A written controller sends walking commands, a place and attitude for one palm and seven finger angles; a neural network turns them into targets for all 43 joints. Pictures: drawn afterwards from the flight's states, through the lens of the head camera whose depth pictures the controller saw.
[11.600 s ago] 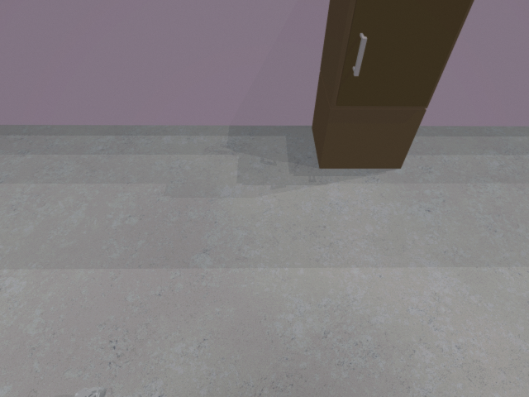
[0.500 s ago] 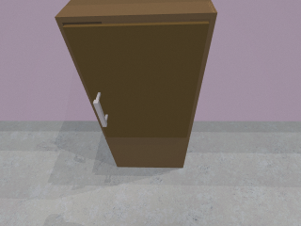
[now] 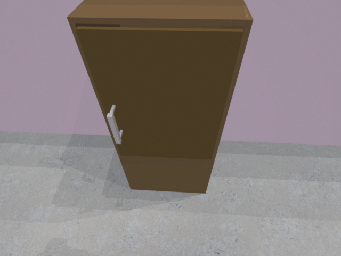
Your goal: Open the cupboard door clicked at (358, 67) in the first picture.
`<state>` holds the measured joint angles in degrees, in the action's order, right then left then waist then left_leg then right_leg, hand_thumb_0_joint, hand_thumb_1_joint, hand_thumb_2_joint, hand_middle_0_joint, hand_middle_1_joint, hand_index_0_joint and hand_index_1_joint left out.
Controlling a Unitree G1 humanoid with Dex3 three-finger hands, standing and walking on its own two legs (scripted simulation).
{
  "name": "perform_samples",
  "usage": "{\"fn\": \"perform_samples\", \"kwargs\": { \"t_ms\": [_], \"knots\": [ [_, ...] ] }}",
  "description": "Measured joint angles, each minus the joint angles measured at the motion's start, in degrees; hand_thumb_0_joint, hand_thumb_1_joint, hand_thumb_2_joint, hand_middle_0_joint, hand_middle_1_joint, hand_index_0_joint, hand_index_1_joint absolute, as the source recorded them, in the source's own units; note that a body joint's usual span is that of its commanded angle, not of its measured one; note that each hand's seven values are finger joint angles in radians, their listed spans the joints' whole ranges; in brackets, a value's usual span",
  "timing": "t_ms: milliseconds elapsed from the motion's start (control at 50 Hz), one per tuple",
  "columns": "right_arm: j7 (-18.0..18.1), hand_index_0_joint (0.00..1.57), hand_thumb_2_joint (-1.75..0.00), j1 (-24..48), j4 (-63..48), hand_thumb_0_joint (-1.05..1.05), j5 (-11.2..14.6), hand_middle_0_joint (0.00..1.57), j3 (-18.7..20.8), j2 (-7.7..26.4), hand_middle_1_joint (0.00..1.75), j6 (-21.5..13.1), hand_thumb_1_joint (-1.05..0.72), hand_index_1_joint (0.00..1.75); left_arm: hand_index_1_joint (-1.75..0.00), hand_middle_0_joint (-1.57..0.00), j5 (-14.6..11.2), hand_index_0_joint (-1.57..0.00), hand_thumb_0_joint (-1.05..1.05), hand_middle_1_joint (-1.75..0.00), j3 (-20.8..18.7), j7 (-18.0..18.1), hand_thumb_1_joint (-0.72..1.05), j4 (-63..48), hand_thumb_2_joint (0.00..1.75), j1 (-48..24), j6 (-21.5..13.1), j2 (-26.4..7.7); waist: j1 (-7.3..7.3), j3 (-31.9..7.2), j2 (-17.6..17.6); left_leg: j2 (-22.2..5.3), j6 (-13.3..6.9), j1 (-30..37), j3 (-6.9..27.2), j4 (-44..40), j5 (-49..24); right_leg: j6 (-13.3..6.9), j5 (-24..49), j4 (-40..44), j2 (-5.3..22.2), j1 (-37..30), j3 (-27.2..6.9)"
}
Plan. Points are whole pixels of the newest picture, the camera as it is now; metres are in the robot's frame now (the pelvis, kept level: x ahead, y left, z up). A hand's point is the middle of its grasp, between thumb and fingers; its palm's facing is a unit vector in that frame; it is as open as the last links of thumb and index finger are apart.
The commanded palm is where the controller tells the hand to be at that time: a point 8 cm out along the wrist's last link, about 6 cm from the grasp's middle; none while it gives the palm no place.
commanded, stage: look again from close up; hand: left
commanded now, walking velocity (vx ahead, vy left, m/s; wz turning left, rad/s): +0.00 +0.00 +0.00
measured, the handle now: (116, 125) +0.56 +0.24 -0.10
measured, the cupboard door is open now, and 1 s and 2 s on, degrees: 0 0 0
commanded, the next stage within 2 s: raise the hand with hooked fingers in 0.44 s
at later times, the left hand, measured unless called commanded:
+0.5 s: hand out of the picture +0.03 +0.19 -0.17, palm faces +0.01 -0.98 -0.21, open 7.4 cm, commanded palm none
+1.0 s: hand (93, 255) +0.14 +0.20 -0.10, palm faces +0.01 -1.00 +0.04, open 8.8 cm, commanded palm +0.13 +0.27 -0.08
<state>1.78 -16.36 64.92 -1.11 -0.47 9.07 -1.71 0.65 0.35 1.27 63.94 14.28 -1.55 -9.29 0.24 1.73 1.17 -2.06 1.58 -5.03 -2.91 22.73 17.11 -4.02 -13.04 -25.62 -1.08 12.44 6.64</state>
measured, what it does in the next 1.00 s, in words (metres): lowers itself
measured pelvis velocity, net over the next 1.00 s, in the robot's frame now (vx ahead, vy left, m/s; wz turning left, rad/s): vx -0.05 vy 0.03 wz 0.01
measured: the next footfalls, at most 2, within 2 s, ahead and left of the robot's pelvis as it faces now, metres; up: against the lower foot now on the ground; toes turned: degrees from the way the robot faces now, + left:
none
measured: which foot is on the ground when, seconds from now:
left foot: down 0.00-1.00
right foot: down 0.00-1.00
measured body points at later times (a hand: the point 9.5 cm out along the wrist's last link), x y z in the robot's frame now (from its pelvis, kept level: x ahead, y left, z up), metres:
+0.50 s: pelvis +0.00 +0.01 +0.00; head +0.02 +0.00 +0.45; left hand +0.03 +0.24 -0.15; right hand -0.01 -0.21 -0.16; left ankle -0.06 +0.13 -0.74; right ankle +0.01 -0.07 -0.74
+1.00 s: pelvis -0.05 +0.03 -0.11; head +0.02 +0.04 +0.33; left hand +0.14 +0.26 -0.10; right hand +0.21 -0.22 -0.13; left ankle -0.05 +0.14 -0.74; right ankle +0.01 -0.07 -0.74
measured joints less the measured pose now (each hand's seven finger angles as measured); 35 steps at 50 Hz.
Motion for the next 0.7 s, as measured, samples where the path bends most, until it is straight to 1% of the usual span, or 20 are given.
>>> {"fn": "perform_samples", "kwargs": {
  "t_ms": [200,540,560,580,600,620,660,700],
  "knots": [
    [0.02,0.2,-0.89,-0.19,0.34,0.0,-0.05,0.2,0.02,0.28,0.3,0.03,-0.91,0.3,-0.3,-0.2,-0.04,-0.2,0.01,-0.3,-0.08,-0.14,0.91,-0.17,0.9,-0.53,0.07,-0.35,-0.06,0.32,-0.39,0.14,-0.18,0.08,0.08,-0.15,0.04,0.21,0.04,0.29,0.13,-0.19,0.06],
    [0.1,0.2,-0.89,0.03,0.64,0.0,-0.03,0.2,-0.08,-0.35,0.3,-0.18,-0.91,0.3,-0.3,-0.2,-0.02,-0.2,0.01,-0.3,-0.15,-0.11,0.91,-0.3,0.9,-1.03,0.18,-0.58,-0.05,0.4,-0.75,0.62,-0.64,0.61,-0.17,-0.49,0.15,0.71,-0.23,0.09,0.58,-0.41,-0.26],
    [-0.06,0.2,-0.89,0.21,0.38,0.0,0.15,0.2,0.03,-0.18,0.3,-0.01,-0.91,0.3,-0.3,-0.2,0.0,-0.2,0.01,-0.3,-0.14,0.42,0.91,-0.35,0.9,-0.98,-0.17,-0.35,0.02,0.31,-0.36,0.24,-0.66,-0.63,-0.42,1.3,0.67,0.89,-0.07,0.13,0.36,-0.05,-0.16],
    [0.05,0.2,-0.89,-0.33,-2.03,0.0,0.91,0.2,-0.22,0.24,0.3,-0.49,-0.91,0.3,-0.3,-0.2,-2.56,-0.2,0.01,-0.3,-0.94,0.34,0.91,-8.64,0.9,1.8,2.4,-0.02,0.17,0.58,-0.04,0.09,-0.98,-1.21,-0.22,2.32,1.43,1.02,-0.02,-0.34,0.13,0.48,-0.35],
    [0.72,0.2,-0.89,-1.33,-4.75,0.01,1.32,0.2,-0.29,0.69,0.3,-2.69,-0.91,0.3,-0.3,-0.2,-4.14,-0.2,0.01,-0.3,-1.61,0.61,0.91,-18.67,0.9,5.24,2.3,0.26,0.53,0.49,0.1,0.17,-0.64,-1.45,-0.33,2.54,1.8,1.02,-0.22,-1.2,0.17,1.21,-0.75],
    [1.42,0.2,-0.89,-2.15,-7.23,0.01,1.79,0.2,-0.04,1.18,0.3,-5.24,-0.91,0.3,-0.3,-0.21,-5.68,-0.2,0.02,-0.3,-1.67,1.54,0.9,-27.39,0.9,8.0,0.93,0.55,0.54,-0.04,0.31,0.48,-0.72,-2.02,-0.42,3.0,1.9,1.06,-0.54,-2.04,0.49,1.93,-0.93],
    [2.06,0.2,-0.89,-2.12,-11.51,0.01,2.4,0.2,0.48,2.49,0.3,-9.42,-0.91,0.3,-0.31,-0.21,-8.33,-0.2,0.02,-0.31,-2.25,2.22,0.89,-38.77,0.89,9.66,-2.87,1.32,-0.56,-1.37,0.95,1.25,-1.32,-4.67,0.28,5.24,2.25,1.43,-1.35,-4.09,1.5,4.08,-0.35],
    [1.72,0.2,-0.89,-0.46,-15.71,0.01,1.88,0.2,1.26,3.56,0.3,-12.08,-0.91,0.3,-0.33,-0.21,-10.16,-0.2,0.02,-0.33,-4.28,0.34,0.87,-43.62,0.88,7.35,-9.04,1.55,-1.55,-3.34,0.75,1.97,-1.78,-10.03,0.83,9.55,3.31,1.74,-2.6,-8.16,2.6,9.1,0.11]
  ]
}}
